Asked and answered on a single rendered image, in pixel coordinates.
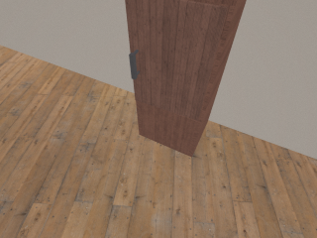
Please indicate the cupboard door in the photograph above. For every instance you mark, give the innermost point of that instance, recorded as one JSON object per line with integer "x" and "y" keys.
{"x": 177, "y": 41}

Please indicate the handle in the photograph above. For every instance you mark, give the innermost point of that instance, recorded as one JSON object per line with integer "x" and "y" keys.
{"x": 133, "y": 65}

